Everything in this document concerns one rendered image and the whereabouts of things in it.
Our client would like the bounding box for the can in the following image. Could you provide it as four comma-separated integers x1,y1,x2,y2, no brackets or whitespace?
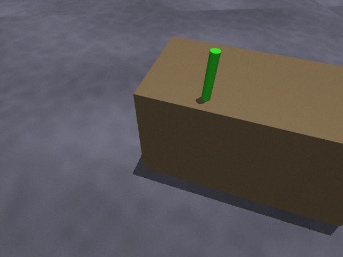
201,48,221,101

